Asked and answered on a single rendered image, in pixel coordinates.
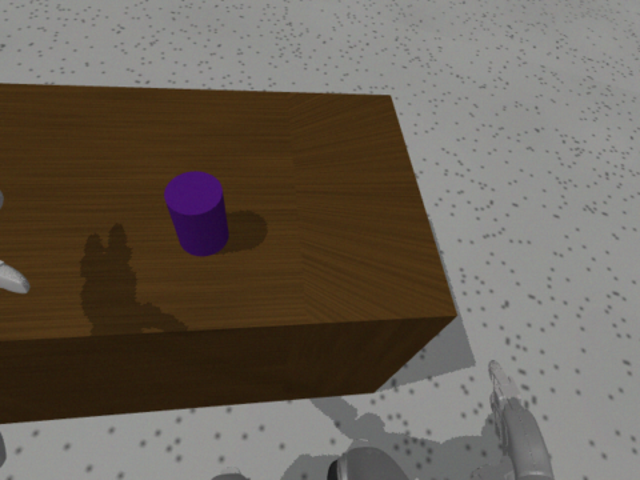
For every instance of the left robot hand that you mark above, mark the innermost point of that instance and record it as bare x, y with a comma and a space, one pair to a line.
10, 278

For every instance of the right robot hand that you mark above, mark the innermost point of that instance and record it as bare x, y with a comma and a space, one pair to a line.
524, 449

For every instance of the can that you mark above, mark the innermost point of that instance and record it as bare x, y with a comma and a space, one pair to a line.
196, 205

